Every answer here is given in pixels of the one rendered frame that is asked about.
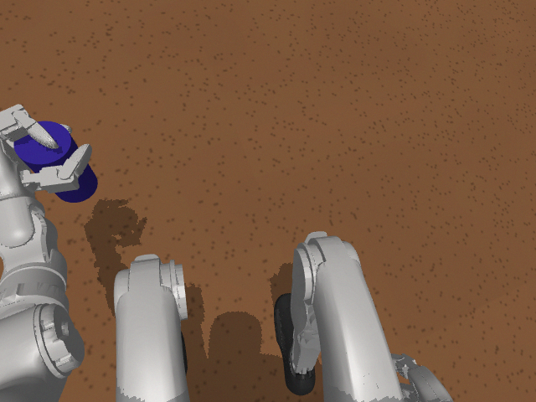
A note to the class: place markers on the right robot hand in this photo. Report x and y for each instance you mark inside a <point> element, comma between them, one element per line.
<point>424,385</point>

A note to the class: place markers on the right robot foot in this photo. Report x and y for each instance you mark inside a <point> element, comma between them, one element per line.
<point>299,384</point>

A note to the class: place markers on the can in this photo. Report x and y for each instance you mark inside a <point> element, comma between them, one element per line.
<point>37,156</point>

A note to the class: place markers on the left robot hand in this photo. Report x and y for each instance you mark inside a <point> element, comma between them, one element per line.
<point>16,178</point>

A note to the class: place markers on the left robot arm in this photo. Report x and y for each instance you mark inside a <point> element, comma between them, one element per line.
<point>39,345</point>

